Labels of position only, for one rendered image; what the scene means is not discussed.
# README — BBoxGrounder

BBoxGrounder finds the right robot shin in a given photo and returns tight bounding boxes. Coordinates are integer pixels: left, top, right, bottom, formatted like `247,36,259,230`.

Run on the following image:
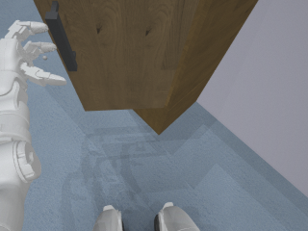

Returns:
159,202,173,231

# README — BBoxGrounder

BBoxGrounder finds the left robot shin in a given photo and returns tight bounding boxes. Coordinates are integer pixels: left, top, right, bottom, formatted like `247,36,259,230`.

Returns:
103,205,115,211

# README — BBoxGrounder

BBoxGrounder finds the left robot hand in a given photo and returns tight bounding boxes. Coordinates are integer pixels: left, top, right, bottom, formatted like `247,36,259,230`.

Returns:
0,20,67,87

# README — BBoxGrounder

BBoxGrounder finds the handle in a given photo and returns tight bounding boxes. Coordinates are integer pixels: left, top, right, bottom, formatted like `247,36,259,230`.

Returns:
44,1,78,72

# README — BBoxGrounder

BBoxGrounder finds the robot left upper arm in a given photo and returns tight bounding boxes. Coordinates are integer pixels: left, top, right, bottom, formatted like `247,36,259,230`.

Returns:
0,140,41,231

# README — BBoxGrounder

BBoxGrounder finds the robot left forearm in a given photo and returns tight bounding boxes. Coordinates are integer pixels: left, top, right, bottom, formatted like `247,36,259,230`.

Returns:
0,70,32,144

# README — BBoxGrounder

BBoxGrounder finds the robot shin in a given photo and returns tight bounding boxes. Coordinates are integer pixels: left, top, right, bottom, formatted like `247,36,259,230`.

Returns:
159,202,173,231
103,205,115,211

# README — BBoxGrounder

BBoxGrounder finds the cupboard door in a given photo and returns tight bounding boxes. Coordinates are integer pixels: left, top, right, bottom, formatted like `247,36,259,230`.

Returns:
33,0,199,112

